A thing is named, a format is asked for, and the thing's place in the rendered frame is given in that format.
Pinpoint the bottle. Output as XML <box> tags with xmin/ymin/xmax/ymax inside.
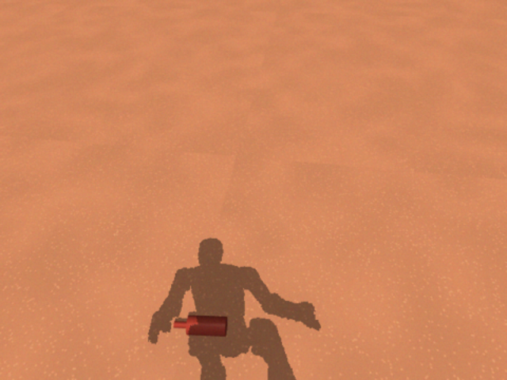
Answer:
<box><xmin>173</xmin><ymin>315</ymin><xmax>227</xmax><ymax>336</ymax></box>

